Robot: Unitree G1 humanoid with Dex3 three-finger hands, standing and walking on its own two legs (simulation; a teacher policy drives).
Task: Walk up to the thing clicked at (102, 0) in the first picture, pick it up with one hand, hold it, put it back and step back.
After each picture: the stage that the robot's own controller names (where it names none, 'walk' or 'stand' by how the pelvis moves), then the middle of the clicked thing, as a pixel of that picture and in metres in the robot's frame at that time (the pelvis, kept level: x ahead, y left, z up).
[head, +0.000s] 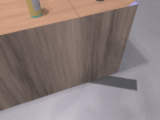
stand; out of the picture +1.03 -0.07 +0.03
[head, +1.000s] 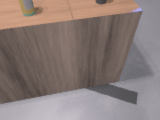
walk; out of the picture +0.93 -0.05 +0.06
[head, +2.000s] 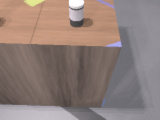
walk; (76, 13) +0.66 +0.13 +0.05
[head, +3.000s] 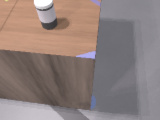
stand; (46, 13) +0.57 +0.20 +0.07
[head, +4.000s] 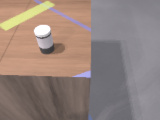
stand; (45, 40) +0.54 +0.21 +0.03
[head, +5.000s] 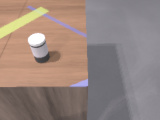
stand; (39, 48) +0.50 +0.22 +0.03
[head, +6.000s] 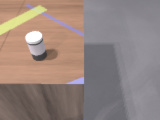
stand; (36, 46) +0.52 +0.23 +0.02
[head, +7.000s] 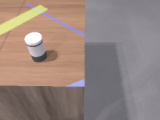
stand; (36, 47) +0.50 +0.23 +0.02
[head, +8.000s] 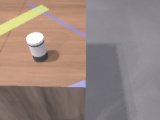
stand; (38, 48) +0.50 +0.22 +0.02
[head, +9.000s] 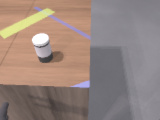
rise first; (43, 48) +0.51 +0.22 +0.02
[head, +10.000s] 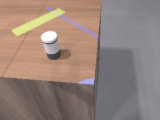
go down; (51, 46) +0.53 +0.21 +0.03
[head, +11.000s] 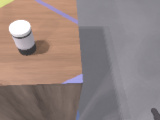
go down; (24, 38) +0.49 +0.20 +0.04
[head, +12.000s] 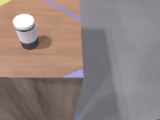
approach; (27, 32) +0.51 +0.20 +0.05
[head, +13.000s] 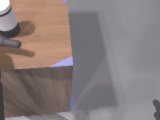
close in; (4, 18) +0.52 +0.22 +0.09
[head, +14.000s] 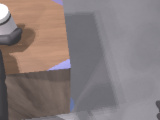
lift; (4, 26) +0.50 +0.21 +0.09
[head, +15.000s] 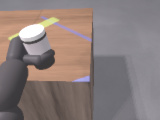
lift; (38, 47) +0.34 +0.16 +0.22
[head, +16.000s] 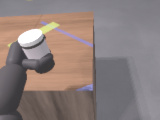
hold; (38, 52) +0.34 +0.16 +0.21
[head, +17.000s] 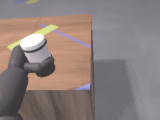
hold; (39, 56) +0.33 +0.16 +0.20
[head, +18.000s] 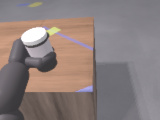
hold; (41, 50) +0.33 +0.15 +0.23
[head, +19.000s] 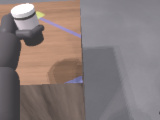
crouch; (28, 25) +0.45 +0.18 +0.21
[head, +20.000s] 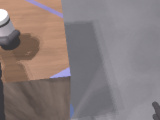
lower; (3, 31) +0.50 +0.22 +0.09
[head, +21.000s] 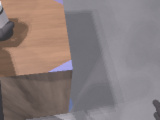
lower; out of the picture +0.51 +0.23 +0.09
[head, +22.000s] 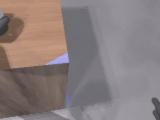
lower; out of the picture +0.52 +0.23 +0.10
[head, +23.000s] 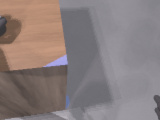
lower; out of the picture +0.52 +0.24 +0.10
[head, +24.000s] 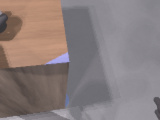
loosen; out of the picture +0.53 +0.24 +0.10
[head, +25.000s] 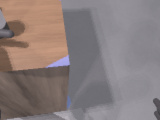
withdraw; out of the picture +0.52 +0.23 +0.10
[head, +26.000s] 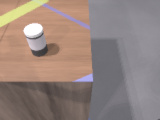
sink last; (36, 40) +0.50 +0.21 +0.07
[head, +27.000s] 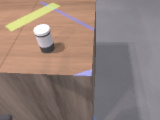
stand; (44, 39) +0.55 +0.23 +0.05
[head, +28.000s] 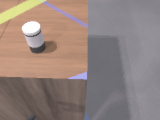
stand; (34, 38) +0.51 +0.23 +0.05
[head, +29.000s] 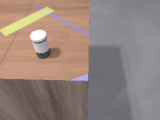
stand; (41, 44) +0.54 +0.23 +0.02
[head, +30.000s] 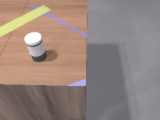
stand; (36, 47) +0.51 +0.23 +0.02
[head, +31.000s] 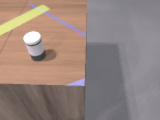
stand; (35, 47) +0.51 +0.24 +0.02
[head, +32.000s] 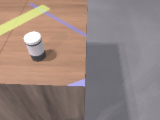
stand; (35, 47) +0.51 +0.23 +0.02
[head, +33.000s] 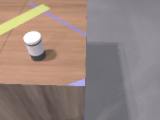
stand; (35, 47) +0.51 +0.24 +0.02
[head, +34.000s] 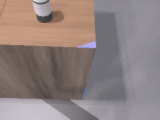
walk; (42, 6) +0.61 +0.18 +0.04
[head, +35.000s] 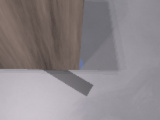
walk; out of the picture +0.90 +0.28 +0.05
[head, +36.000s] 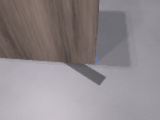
stand; out of the picture +1.20 +0.19 +0.04
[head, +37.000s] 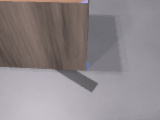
stand; out of the picture +1.13 +0.22 +0.03
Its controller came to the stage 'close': yes
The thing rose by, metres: 0.22
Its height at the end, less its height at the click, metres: +0.00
